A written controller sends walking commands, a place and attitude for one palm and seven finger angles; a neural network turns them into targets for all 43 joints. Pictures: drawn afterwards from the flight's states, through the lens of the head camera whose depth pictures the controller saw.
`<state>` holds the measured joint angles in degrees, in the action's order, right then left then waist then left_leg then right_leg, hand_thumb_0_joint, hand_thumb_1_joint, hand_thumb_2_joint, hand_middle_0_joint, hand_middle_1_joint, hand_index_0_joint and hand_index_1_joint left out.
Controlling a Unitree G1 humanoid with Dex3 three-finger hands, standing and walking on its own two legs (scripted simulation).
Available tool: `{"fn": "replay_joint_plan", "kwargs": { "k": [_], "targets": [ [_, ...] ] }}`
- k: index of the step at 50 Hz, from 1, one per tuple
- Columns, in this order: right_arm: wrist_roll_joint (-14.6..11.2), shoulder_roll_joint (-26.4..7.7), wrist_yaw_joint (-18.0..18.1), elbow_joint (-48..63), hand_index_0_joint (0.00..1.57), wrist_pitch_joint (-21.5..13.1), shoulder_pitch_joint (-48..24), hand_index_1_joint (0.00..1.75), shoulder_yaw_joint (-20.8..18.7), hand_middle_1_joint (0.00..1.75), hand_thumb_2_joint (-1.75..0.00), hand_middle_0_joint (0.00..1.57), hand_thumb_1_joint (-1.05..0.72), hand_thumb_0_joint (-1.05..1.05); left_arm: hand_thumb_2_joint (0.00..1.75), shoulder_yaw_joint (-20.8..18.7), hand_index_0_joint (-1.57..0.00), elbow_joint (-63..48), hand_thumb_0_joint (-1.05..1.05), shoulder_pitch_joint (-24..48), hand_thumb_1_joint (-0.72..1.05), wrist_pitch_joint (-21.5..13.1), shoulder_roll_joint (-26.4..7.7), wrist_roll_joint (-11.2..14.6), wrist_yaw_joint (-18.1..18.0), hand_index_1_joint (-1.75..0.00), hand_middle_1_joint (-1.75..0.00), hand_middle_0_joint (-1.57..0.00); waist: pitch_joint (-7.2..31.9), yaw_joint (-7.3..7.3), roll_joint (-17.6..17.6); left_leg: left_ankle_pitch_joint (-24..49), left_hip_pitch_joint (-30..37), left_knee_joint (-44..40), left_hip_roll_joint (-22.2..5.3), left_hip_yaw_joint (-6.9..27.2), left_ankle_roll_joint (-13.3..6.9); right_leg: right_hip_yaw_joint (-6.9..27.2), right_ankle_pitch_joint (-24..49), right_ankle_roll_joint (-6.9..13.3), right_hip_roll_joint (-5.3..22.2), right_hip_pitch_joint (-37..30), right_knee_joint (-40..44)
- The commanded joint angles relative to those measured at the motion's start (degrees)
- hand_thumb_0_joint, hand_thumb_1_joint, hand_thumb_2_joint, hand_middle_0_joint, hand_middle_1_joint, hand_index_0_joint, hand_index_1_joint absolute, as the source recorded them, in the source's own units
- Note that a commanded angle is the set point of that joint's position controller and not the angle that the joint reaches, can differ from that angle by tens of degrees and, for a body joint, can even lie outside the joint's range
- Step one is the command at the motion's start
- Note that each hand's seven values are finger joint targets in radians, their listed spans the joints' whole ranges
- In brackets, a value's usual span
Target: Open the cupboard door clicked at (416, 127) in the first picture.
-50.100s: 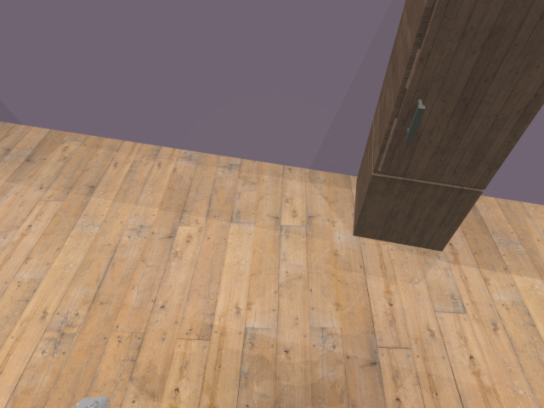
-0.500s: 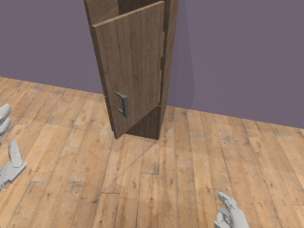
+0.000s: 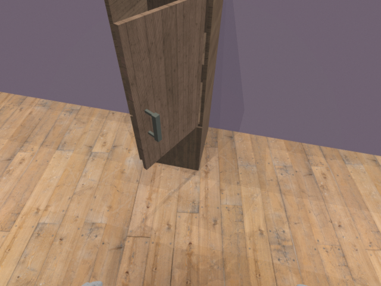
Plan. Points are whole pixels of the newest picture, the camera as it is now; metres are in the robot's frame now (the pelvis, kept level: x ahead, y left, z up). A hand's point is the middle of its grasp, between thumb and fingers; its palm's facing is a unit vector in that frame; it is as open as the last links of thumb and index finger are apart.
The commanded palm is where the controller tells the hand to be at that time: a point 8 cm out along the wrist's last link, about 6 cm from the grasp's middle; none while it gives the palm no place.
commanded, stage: let the arm hang, fingers relaxed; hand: left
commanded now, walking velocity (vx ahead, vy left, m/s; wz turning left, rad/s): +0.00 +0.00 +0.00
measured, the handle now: (153, 125) +0.64 +0.15 -0.09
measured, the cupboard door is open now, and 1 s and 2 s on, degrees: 63 63 63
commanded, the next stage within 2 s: look to check the result in 0.84 s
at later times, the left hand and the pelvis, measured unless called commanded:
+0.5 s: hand out of the picture -0.04 +0.18 -0.16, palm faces +0.04 -0.97 -0.26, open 7.4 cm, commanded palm none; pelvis +0.01 -0.01 +0.01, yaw +1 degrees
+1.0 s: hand out of the picture +0.03 +0.15 -0.17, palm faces +0.04 -0.98 -0.20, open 7.3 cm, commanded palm none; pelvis +0.03 -0.02 +0.01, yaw +0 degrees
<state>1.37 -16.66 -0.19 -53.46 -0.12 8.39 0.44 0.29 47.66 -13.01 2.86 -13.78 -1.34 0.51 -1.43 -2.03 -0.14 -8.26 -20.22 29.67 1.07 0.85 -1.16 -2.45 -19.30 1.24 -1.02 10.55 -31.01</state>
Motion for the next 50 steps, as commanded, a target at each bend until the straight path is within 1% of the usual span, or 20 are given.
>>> {"fn": "replay_joint_plan", "kwargs": {
  "k": [1,4,5,9,10,12,14,15,19,25,29,31,32,36,38,40,44,46,48,50],
  "targets": [
    [0.0,-6.0,1.1,0.1,0.20,-0.1,-0.6,0.30,-1.3,0.30,-0.90,0.20,-0.90,0.00,0.90,-2.6,-0.20,3.8,0.00,-1.8,0.90,-2.8,-9.7,0.4,-1.2,-0.30,-0.30,-0.20,2.4,2.26,-6.4,-0.8,5.7,-8.8,-5.7,8.5,-1.1,7.0,1.6,2.2,5.8,0.0,10.4],
    [-0.1,-3.8,1.7,-3.3,0.20,0.2,1.8,0.30,-1.2,0.30,-0.90,0.20,-0.90,0.00,0.90,-2.4,-0.20,9.5,0.00,-4.0,0.90,-2.9,-7.3,0.7,-1.3,-0.30,-0.30,-0.20,1.5,2.00,-9.0,-3.3,7.1,-9.3,-5.4,7.9,-0.8,7.0,0.9,2.6,6.0,0.8,12.4],
    [-0.3,-4.1,1.9,-4.1,0.20,0.4,2.7,0.30,-1.3,0.30,-0.90,0.20,-0.90,0.00,0.90,-2.5,-0.20,10.8,0.00,-4.7,0.90,-2.9,-7.2,0.7,-1.4,-0.30,-0.30,-0.20,0.8,1.95,-7.4,-4.0,7.6,-9.1,-5.6,8.0,-0.8,6.6,0.1,2.7,5.7,1.2,13.2],
    [-0.3,-2.6,2.3,-6.8,0.20,0.8,5.8,0.30,-1.6,0.30,-0.90,0.20,-0.90,0.00,0.90,-1.9,-0.20,14.9,0.00,-7.0,0.90,-2.8,-4.7,0.8,-1.5,-0.30,-0.30,-0.20,-0.8,1.55,-5.2,-6.5,8.1,-10.0,-5.7,8.1,-1.0,5.9,-1.1,2.8,5.7,2.6,14.0],
    [-0.4,-3.2,2.4,-6.9,0.20,0.8,6.2,0.30,-1.9,0.30,-0.90,0.20,-0.90,0.00,0.90,-2.0,-0.20,15.5,0.00,-7.5,0.90,-2.9,-4.9,0.7,-1.5,-0.30,-0.30,-0.20,-1.2,1.55,-2.9,-6.6,8.7,-9.9,-5.9,8.1,-1.1,5.7,-1.4,2.8,5.4,3.1,14.2],
    [-0.4,-2.2,2.5,-8.0,0.20,0.9,7.1,0.30,-1.9,0.30,-0.90,0.20,-0.90,0.00,0.90,-1.8,-0.20,16.5,0.00,-8.1,0.90,-2.8,-3.9,0.8,-1.7,-0.30,-0.30,-0.20,-2.5,1.44,-2.7,-6.7,8.3,-10.0,-6.0,7.9,-1.2,5.5,-1.5,2.8,5.6,3.7,14.2],
    [-0.4,-1.6,2.5,-8.4,0.20,1.1,7.9,0.30,-2.0,0.30,-0.90,0.20,-0.90,0.00,0.90,-1.7,-0.20,17.2,0.00,-9.1,0.90,-2.8,-3.5,0.8,-1.8,-0.30,-0.30,-0.20,-3.0,1.46,-1.0,-7.1,8.2,-10.0,-5.8,7.8,-1.2,5.5,-2.5,2.8,5.6,4.1,14.3],
    [-0.4,-1.9,2.5,-8.5,0.20,1.0,7.9,0.30,-2.2,0.30,-0.90,0.20,-0.90,0.00,0.90,-1.8,-0.20,17.3,0.00,-9.4,0.90,-2.9,-3.7,0.8,-1.9,-0.30,-0.30,-0.20,-3.1,1.56,-1.2,-6.6,8.5,-9.7,-5.8,7.4,-1.3,5.6,-2.7,2.9,5.6,4.3,14.4],
    [-0.3,-0.3,2.5,-9.4,0.20,1.0,8.8,0.30,-2.1,0.30,-0.90,0.20,-0.90,0.00,0.90,-1.7,-0.20,17.7,0.00,-9.9,0.90,-2.9,-2.9,0.8,-2.2,-0.30,-0.30,-0.20,-3.7,1.55,1.1,-5.2,8.4,-9.5,-5.6,7.0,-1.3,5.5,-2.5,2.8,5.8,4.6,14.1],
    [-0.4,0.9,2.3,-10.1,0.20,0.8,8.6,0.30,-1.9,0.30,-0.90,0.20,-0.90,0.00,0.90,-1.9,-0.20,17.1,0.00,-9.6,0.90,-3.2,-2.8,0.8,-2.5,-0.30,-0.30,-0.20,-4.9,1.83,2.1,-1.1,8.4,-8.3,-5.3,5.7,-1.1,5.7,-1.2,2.6,6.2,4.7,14.5],
    [-0.1,1.9,2.2,-10.7,0.20,0.7,8.5,0.30,-1.6,0.30,-0.90,0.20,-0.90,0.00,0.90,-1.8,-0.20,16.6,0.00,-8.0,0.90,-3.2,-2.4,0.8,-2.6,-0.30,-0.30,-0.20,-5.9,1.60,1.2,0.9,8.4,-7.8,-5.2,5.2,-0.7,5.8,0.0,2.5,6.7,5.0,14.7],
    [-0.1,2.3,2.2,-10.8,0.20,0.6,8.4,0.30,-1.4,0.30,-0.90,0.20,-0.90,0.00,0.90,-1.9,-0.20,16.5,0.00,-7.8,0.90,-3.2,-2.2,0.9,-2.7,-0.30,-0.30,-0.20,-6.1,1.70,0.2,1.5,8.0,-7.7,-5.2,5.3,-0.7,5.6,0.6,2.3,6.7,4.4,14.6],
    [-0.1,2.3,2.2,-10.7,0.20,0.4,8.5,0.30,-1.4,0.30,-0.90,0.20,-0.90,0.00,0.90,-1.9,-0.20,16.3,0.00,-7.6,0.90,-3.3,-2.3,0.9,-2.6,-0.30,-0.30,-0.20,-5.0,1.68,-0.6,2.9,8.0,-7.8,-5.3,5.4,-0.7,5.6,2.4,2.3,6.7,3.1,14.2],
    [-0.1,2.6,2.3,-10.8,0.20,0.2,8.1,0.30,-1.2,0.30,-0.90,0.20,-0.90,0.00,0.90,-1.9,-0.20,16.3,0.00,-7.3,0.90,-3.3,-1.7,1.0,-2.7,-0.30,-0.30,-0.20,-4.2,1.96,-0.5,5.1,8.3,-7.6,-5.5,5.3,-0.7,5.1,6.0,2.0,6.7,1.4,13.7],
    [-0.1,2.6,2.5,-10.7,0.20,0.0,8.4,0.30,-1.1,0.30,-0.90,0.20,-0.90,0.00,0.90,-2.0,-0.20,16.1,0.00,-6.8,0.90,-3.5,-1.6,1.0,-2.7,-0.30,-0.30,-0.20,-3.0,1.91,-1.6,7.1,8.7,-7.4,-5.6,5.2,-0.7,5.3,9.0,1.9,6.7,-0.1,13.4],
    [-0.2,2.6,2.6,-10.6,0.20,0.0,8.5,0.30,-1.1,0.30,-0.90,0.20,-0.90,0.00,0.90,-2.2,-0.20,16.1,0.00,-7.1,0.90,-3.4,-1.4,1.0,-2.8,-0.30,-0.30,-0.20,-3.0,2.09,-0.9,7.9,8.7,-6.9,-5.7,5.0,-0.7,4.7,10.3,1.7,6.6,-0.8,13.4],
    [-0.2,2.6,2.8,-10.8,0.20,0.0,8.6,0.30,-1.1,0.30,-0.90,0.20,-0.90,0.00,0.90,-2.1,-0.20,16.1,0.00,-7.0,0.90,-3.4,-1.3,1.1,-2.8,-0.30,-0.30,-0.20,-2.5,1.94,-1.2,9.3,9.6,-6.7,-5.8,4.8,-0.7,5.0,12.8,1.5,6.7,-1.4,13.4],
    [-0.3,2.8,2.8,-10.7,0.20,0.1,8.5,0.30,-1.1,0.30,-0.90,0.20,-0.90,0.00,0.90,-2.1,-0.20,16.1,0.00,-7.3,0.90,-3.4,-1.1,1.1,-2.8,-0.30,-0.30,-0.20,-3.1,1.92,-0.2,8.8,9.7,-6.5,-5.7,4.5,-0.6,4.8,12.8,1.5,6.8,-1.0,13.7],
    [-0.3,2.7,2.8,-10.8,0.20,0.1,8.6,0.30,-1.1,0.30,-0.90,0.20,-0.90,0.00,0.90,-2.1,-0.20,16.1,0.00,-7.5,0.90,-3.4,-0.9,1.2,-2.9,-0.30,-0.30,-0.20,-2.7,1.86,-0.4,9.2,10.3,-6.4,-5.8,4.6,-0.7,5.0,13.4,1.5,6.7,-1.1,13.7],
    [-0.4,2.6,2.9,-10.6,0.20,0.1,8.6,0.30,-1.3,0.30,-0.90,0.20,-0.90,0.00,0.90,-2.1,-0.20,16.1,0.00,-7.9,0.90,-3.6,-0.9,1.1,-3.0,-0.30,-0.30,-0.20,-2.1,1.96,0.8,9.5,10.9,-6.1,-5.9,4.1,-0.7,4.9,14.3,1.3,6.6,-1.4,13.9]
  ]
}}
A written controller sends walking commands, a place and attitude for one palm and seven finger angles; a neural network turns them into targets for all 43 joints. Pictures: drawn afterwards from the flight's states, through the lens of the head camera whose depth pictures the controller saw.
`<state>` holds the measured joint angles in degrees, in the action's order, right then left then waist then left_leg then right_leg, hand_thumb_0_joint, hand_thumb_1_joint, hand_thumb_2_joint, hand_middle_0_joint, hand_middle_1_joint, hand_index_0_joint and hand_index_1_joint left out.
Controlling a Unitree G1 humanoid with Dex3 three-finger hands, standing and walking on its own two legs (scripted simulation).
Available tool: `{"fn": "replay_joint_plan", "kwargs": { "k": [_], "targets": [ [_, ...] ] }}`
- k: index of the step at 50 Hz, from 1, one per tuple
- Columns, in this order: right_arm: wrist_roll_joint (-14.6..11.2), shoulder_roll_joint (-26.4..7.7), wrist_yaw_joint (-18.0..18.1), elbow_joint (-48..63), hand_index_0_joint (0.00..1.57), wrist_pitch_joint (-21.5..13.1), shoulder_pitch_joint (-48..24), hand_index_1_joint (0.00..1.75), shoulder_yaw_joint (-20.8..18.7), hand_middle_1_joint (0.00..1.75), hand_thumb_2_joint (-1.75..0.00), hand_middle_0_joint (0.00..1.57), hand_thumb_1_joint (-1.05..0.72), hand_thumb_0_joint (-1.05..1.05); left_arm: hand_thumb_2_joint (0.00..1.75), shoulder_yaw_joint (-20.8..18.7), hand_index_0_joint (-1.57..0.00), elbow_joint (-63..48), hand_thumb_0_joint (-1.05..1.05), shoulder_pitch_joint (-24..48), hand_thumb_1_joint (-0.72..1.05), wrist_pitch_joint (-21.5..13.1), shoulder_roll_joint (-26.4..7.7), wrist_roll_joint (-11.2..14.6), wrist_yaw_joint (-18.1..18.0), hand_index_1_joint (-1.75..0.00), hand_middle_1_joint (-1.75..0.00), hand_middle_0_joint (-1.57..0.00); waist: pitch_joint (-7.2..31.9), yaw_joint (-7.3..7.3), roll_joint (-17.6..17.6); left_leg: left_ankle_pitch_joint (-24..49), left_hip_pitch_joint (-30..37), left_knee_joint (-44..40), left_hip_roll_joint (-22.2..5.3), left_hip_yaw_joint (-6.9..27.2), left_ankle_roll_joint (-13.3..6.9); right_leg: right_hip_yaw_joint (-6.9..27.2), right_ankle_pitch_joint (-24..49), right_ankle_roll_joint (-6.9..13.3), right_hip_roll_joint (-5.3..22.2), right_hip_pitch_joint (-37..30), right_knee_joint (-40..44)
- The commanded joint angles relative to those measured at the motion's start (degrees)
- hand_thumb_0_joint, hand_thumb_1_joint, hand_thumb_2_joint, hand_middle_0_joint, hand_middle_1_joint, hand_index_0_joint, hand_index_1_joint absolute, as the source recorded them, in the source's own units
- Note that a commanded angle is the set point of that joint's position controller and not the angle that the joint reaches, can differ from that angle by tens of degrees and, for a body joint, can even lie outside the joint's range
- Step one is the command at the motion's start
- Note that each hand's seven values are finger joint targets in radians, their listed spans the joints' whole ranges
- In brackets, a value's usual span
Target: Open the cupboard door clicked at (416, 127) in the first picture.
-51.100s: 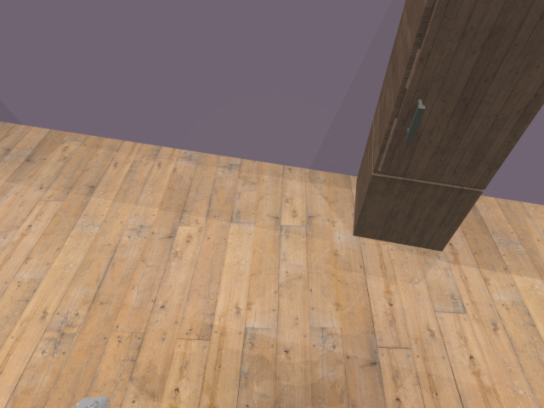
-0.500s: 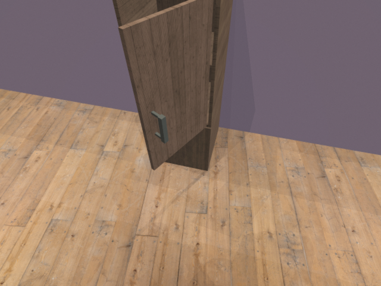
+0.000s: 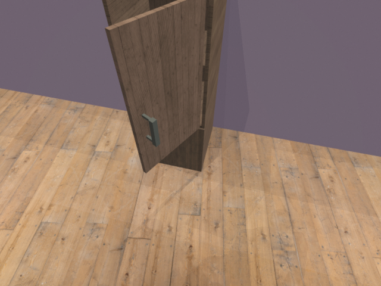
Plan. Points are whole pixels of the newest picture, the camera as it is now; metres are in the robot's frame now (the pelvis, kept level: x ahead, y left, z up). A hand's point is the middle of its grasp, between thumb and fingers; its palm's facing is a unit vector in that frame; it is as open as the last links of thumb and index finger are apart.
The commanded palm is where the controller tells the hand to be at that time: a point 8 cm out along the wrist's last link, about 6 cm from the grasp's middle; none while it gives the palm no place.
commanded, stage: look to check the result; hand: left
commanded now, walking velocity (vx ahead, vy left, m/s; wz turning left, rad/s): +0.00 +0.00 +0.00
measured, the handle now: (150, 130) +0.61 +0.17 -0.10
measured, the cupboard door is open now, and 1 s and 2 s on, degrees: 63 63 63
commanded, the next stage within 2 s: stand and wait in 0.42 s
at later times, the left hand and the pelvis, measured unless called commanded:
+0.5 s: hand out of the picture +0.00 +0.16 -0.18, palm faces +0.05 -0.98 -0.20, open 7.4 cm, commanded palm none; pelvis +0.01 -0.01 +0.00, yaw +0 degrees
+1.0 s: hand out of the picture +0.00 +0.16 -0.17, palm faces +0.04 -0.98 -0.21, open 7.4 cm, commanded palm none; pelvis +0.01 -0.01 +0.00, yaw -1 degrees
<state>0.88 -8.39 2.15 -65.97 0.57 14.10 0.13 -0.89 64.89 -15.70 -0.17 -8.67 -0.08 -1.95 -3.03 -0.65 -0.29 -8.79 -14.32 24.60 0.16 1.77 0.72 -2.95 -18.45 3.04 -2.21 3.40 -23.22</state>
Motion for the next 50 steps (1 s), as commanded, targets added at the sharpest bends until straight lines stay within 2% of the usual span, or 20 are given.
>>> {"fn": "replay_joint_plan", "kwargs": {
  "k": [1,2,6,8,14,15,16,20,23,26,29,35,36,40,42,44,45,48,50],
  "targets": [
    [0.1,-5.6,0.6,1.7,0.20,-0.6,2.9,0.30,-1.0,0.30,-0.90,0.20,-0.90,0.00,0.90,-0.9,-0.20,-1.0,0.00,-5.1,0.90,-0.5,-6.0,-0.1,-0.5,-0.30,-0.30,-0.20,-0.7,0.37,0.9,10.2,5.0,-1.1,-4.9,3.3,-2.5,5.4,13.9,-0.4,7.9,5.7,5.9],
    [0.2,-5.6,0.6,1.7,0.20,-0.6,3.2,0.30,-1.0,0.30,-0.90,0.20,-0.90,0.00,0.90,-0.9,-0.20,-1.0,0.00,-5.2,0.90,-0.5,-5.9,-0.1,-0.5,-0.30,-0.30,-0.20,0.0,0.36,1.0,10.4,5.2,-1.2,-5.0,3.3,-2.6,5.4,14.1,-0.4,7.8,5.2,5.7],
    [0.0,-5.5,0.7,1.6,0.20,-0.5,2.8,0.30,-1.0,0.30,-0.90,0.20,-0.90,0.00,0.90,-0.8,-0.20,-0.6,0.00,-6.0,0.90,-0.5,-5.8,-0.1,-0.6,-0.30,-0.30,-0.20,-1.4,0.39,1.6,10.3,5.3,-1.0,-5.0,2.9,-2.6,5.3,15.2,-0.7,7.9,5.8,6.0],
    [0.1,-5.6,0.7,1.5,0.20,-0.5,2.6,0.30,-1.0,0.30,-0.90,0.20,-0.90,0.00,0.90,-0.7,-0.20,-0.5,0.00,-6.4,0.90,-0.5,-5.6,-0.1,-0.6,-0.30,-0.30,-0.20,-1.0,0.45,0.4,10.1,5.8,-1.0,-4.9,2.8,-2.6,5.5,14.9,-0.7,8.0,5.8,6.0],
    [0.0,-6.0,0.8,1.6,0.20,-0.7,2.4,0.30,-1.0,0.30,-0.90,0.20,-0.90,0.00,0.90,-0.8,-0.20,-0.5,0.00,-6.6,0.90,-0.7,-5.9,-0.1,-0.7,-0.30,-0.30,-0.20,-0.1,0.47,0.9,11.9,6.3,-0.8,-5.0,2.6,-2.7,5.5,18.4,-0.8,8.0,4.4,5.7],
    [-0.1,-6.2,0.9,1.7,0.20,-0.7,2.1,0.30,-1.1,0.30,-0.90,0.20,-0.90,0.00,0.90,-0.9,-0.20,-0.6,0.00,-6.7,0.90,-0.7,-5.9,-0.2,-0.7,-0.30,-0.30,-0.20,-0.9,0.61,1.5,11.3,6.1,-0.8,-5.0,2.6,-2.8,5.5,17.6,-0.9,7.7,4.9,6.0],
    [0.0,-6.0,0.8,1.7,0.20,-0.7,2.1,0.30,-1.0,0.30,-0.90,0.20,-0.90,0.00,0.90,-0.8,-0.20,-0.4,0.00,-6.6,0.90,-0.6,-5.7,-0.2,-0.7,-0.30,-0.30,-0.20,-1.5,0.49,0.6,10.8,5.9,-1.1,-5.0,2.7,-2.7,5.4,16.4,-0.7,8.0,5.3,6.1],
    [0.0,-6.3,0.9,1.7,0.20,-0.8,1.9,0.30,-1.0,0.30,-0.90,0.20,-0.90,0.00,0.90,-0.9,-0.20,-0.5,0.00,-6.6,0.90,-0.7,-6.1,-0.2,-0.6,-0.30,-0.30,-0.20,-0.8,0.65,0.2,11.3,6.3,-1.2,-5.1,2.8,-2.8,5.5,16.1,-0.6,7.8,4.8,6.3],
    [0.2,-6.2,0.8,1.6,0.20,-0.8,1.8,0.30,-0.9,0.30,-0.90,0.20,-0.90,0.00,0.90,-0.8,-0.20,-0.4,0.00,-6.2,0.90,-0.6,-5.8,-0.2,-0.6,-0.30,-0.30,-0.20,-2.0,0.56,-0.4,10.6,5.8,-1.6,-5.1,2.9,-2.7,5.8,15.1,-0.5,7.8,5.2,6.5],
    [0.1,-6.1,0.8,1.7,0.20,-0.8,1.9,0.30,-0.9,0.30,-0.90,0.20,-0.90,0.00,0.90,-0.9,-0.20,-0.6,0.00,-6.0,0.90,-0.6,-6.1,-0.2,-0.5,-0.30,-0.30,-0.20,-2.0,0.60,1.0,10.4,5.7,-1.7,-5.1,2.9,-2.6,5.4,15.0,-0.6,7.9,5.1,6.7],
    [0.2,-6.4,0.8,1.7,0.20,-0.8,2.0,0.30,-0.8,0.30,-0.90,0.20,-0.90,0.00,0.90,-0.9,-0.20,-0.7,0.00,-5.8,0.90,-0.6,-6.3,-0.2,-0.5,-0.30,-0.30,-0.20,-1.9,0.59,0.3,10.8,5.7,-1.7,-5.1,2.8,-2.6,5.6,15.6,-0.6,7.9,4.7,6.7],
    [0.0,-6.5,0.8,1.8,0.20,-0.8,2.2,0.30,-0.9,0.30,-0.90,0.20,-0.90,0.00,0.90,-1.0,-0.20,-1.0,0.00,-6.0,0.90,-0.7,-6.4,-0.2,-0.7,-0.30,-0.30,-0.20,-1.2,0.73,1.9,11.4,6.2,-1.2,-5.1,2.4,-2.6,5.4,18.1,-0.8,7.8,4.1,6.6],
    [0.1,-6.2,0.8,1.6,0.20,-0.8,2.3,0.30,-0.9,0.30,-0.90,0.20,-0.90,0.00,0.90,-0.9,-0.20,-1.0,0.00,-5.7,0.90,-0.7,-6.4,-0.1,-0.6,-0.30,-0.30,-0.20,-1.3,0.64,0.6,11.2,6.0,-1.3,-5.0,2.5,-2.5,5.6,17.7,-0.8,8.0,4.1,6.5],
    [0.1,-6.2,0.8,1.6,0.20,-0.6,2.5,0.30,-0.8,0.30,-0.90,0.20,-0.90,0.00,0.90,-0.9,-0.20,-0.9,0.00,-6.2,0.90,-0.6,-6.2,-0.1,-0.7,-0.30,-0.30,-0.20,-2.5,0.81,1.1,10.1,5.8,-1.4,-5.0,2.4,-2.5,5.5,16.1,-0.7,7.7,4.8,7.0],
    [0.2,-6.0,0.8,1.4,0.20,-0.7,2.9,0.30,-0.7,0.30,-0.90,0.20,-0.90,0.00,0.90,-0.8,-0.20,-0.8,0.00,-6.1,0.90,-0.5,-6.1,-0.1,-0.6,-0.30,-0.30,-0.20,-2.3,0.60,0.0,10.3,5.9,-1.7,-5.1,2.6,-2.5,5.8,15.3,-0.4,7.7,4.8,6.8],
    [0.1,-6.1,0.8,1.4,0.20,-0.8,2.9,0.30,-0.8,0.30,-0.90,0.20,-0.90,0.00,0.90,-0.9,-0.20,-0.7,0.00,-6.2,0.90,-0.6,-6.3,-0.1,-0.6,-0.30,-0.30,-0.20,-1.4,0.71,0.1,11.3,6.4,-1.6,-5.2,2.4,-2.5,5.8,16.8,-0.5,7.8,4.2,6.6],
    [0.0,-6.1,0.9,1.5,0.20,-0.8,2.8,0.30,-0.8,0.30,-0.90,0.20,-0.90,0.00,0.90,-0.9,-0.20,-0.8,0.00,-6.6,0.90,-0.7,-6.3,-0.1,-0.6,-0.30,-0.30,-0.20,-1.2,0.82,1.7,11.2,6.6,-1.3,-5.2,2.3,-2.7,5.7,17.2,-0.7,7.7,4.2,6.8],
    [0.1,-5.9,0.8,1.2,0.20,-0.7,3.0,0.30,-0.7,0.30,-0.90,0.20,-0.90,0.00,0.90,-0.7,-0.20,-0.6,0.00,-6.5,0.90,-0.6,-5.9,0.0,-0.6,-0.30,-0.30,-0.20,-2.3,0.66,0.2,10.2,6.2,-1.7,-5.1,2.3,-2.4,5.8,15.8,-0.5,7.7,4.9,6.9],
    [0.0,-6.0,0.8,1.3,0.20,-0.7,3.1,0.30,-0.7,0.30,-0.90,0.20,-0.90,0.00,0.90,-0.8,-0.20,-0.7,0.00,-6.7,0.90,-0.6,-6.0,0.0,-0.6,-0.30,-0.30,-0.20,-2.4,0.79,0.8,9.7,6.1,-1.6,-5.2,2.3,-2.5,5.8,14.7,-0.5,7.5,5.1,7.2]
  ]
}}
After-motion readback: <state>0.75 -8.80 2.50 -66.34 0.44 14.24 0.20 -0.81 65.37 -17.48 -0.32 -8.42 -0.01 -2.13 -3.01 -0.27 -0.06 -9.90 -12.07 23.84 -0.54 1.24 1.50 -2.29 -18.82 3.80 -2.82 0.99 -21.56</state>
